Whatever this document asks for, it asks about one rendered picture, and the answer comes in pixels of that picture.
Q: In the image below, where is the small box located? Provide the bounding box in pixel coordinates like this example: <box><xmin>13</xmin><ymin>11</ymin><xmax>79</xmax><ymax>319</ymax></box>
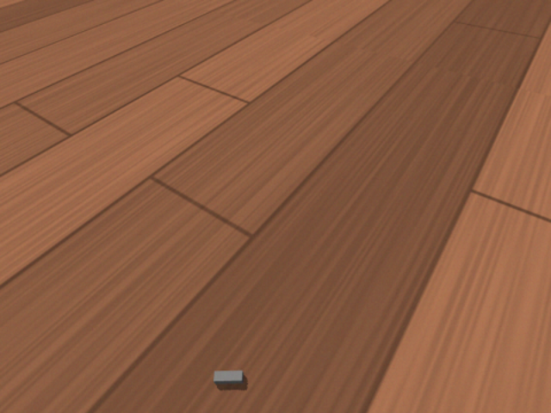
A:
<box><xmin>214</xmin><ymin>370</ymin><xmax>244</xmax><ymax>384</ymax></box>

